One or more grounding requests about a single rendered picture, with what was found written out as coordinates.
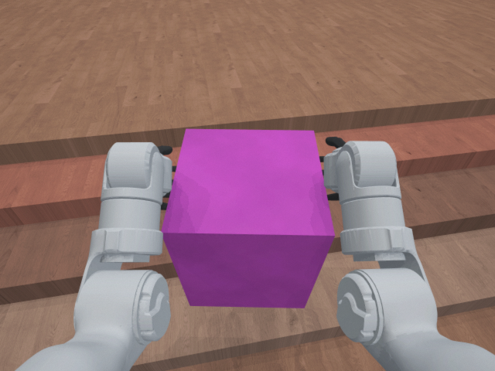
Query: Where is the carton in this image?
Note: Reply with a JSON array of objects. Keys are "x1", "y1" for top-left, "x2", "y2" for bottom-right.
[{"x1": 161, "y1": 129, "x2": 335, "y2": 308}]

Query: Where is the right robot hand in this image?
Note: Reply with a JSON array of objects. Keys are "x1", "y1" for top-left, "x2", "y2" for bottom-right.
[{"x1": 319, "y1": 137, "x2": 346, "y2": 200}]

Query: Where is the robot left upper arm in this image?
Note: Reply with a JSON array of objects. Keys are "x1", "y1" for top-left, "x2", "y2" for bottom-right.
[{"x1": 15, "y1": 270, "x2": 171, "y2": 371}]

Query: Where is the robot right upper arm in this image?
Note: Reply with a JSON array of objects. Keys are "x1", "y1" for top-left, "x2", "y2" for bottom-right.
[{"x1": 336, "y1": 268, "x2": 495, "y2": 371}]

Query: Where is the left robot hand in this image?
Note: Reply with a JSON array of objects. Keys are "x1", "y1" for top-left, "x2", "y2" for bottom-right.
[{"x1": 157, "y1": 145, "x2": 176, "y2": 210}]

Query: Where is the robot left forearm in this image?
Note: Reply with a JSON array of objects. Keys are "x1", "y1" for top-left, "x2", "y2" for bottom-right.
[{"x1": 73, "y1": 142, "x2": 172, "y2": 330}]

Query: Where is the robot right forearm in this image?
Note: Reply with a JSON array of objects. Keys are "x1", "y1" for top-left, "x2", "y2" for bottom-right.
[{"x1": 323, "y1": 141, "x2": 438, "y2": 317}]

